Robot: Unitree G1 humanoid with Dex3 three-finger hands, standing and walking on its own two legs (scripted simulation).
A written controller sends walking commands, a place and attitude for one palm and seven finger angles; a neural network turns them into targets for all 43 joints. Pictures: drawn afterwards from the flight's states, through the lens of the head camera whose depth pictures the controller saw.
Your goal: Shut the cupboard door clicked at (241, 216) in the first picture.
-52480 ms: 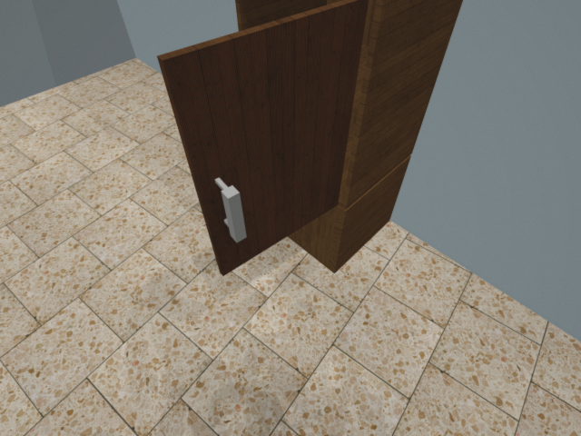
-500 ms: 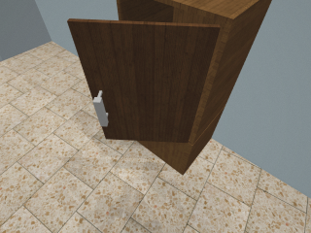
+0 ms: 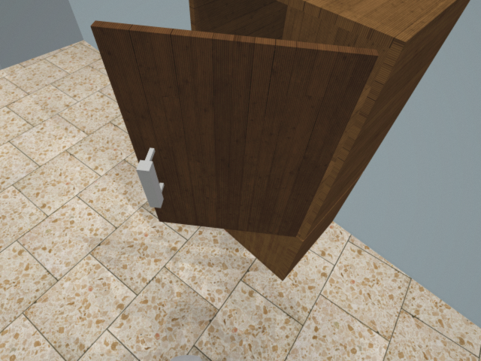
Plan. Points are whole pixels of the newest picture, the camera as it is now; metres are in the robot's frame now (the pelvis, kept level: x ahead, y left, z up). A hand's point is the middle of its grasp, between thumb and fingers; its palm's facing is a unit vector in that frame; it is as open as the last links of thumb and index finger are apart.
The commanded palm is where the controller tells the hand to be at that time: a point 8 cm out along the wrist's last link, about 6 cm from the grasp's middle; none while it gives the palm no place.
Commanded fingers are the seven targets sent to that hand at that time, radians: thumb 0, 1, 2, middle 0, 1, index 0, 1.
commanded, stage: come to a stop and stand still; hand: left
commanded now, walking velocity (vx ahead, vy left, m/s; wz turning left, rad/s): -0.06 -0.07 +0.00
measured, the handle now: (154, 178) +0.48 +0.25 -0.07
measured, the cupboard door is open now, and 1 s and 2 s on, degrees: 37 37 37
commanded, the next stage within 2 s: look again from close up in 1.10 s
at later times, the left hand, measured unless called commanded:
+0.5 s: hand out of the picture +0.03 +0.17 -0.17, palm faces +0.03 -0.97 -0.22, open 7.4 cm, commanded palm none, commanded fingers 0.00 0.90 0.90 -0.20 -0.30 -0.20 -0.30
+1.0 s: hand out of the picture -0.05 +0.22 -0.17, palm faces +0.00 -0.97 -0.25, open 7.4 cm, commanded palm none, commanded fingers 0.00 0.90 0.90 -0.20 -0.30 -0.20 -0.30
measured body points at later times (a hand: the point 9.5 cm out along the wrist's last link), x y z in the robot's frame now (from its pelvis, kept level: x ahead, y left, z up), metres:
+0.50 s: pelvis -0.03 -0.02 +0.00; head -0.03 -0.01 +0.45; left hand +0.03 +0.22 -0.15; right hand +0.05 -0.26 -0.14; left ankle -0.01 +0.08 -0.73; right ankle -0.04 -0.13 -0.73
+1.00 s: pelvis -0.06 +0.01 +0.01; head -0.07 +0.02 +0.46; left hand -0.05 +0.27 -0.15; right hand -0.03 -0.25 -0.13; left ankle -0.01 +0.08 -0.73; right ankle -0.04 -0.13 -0.73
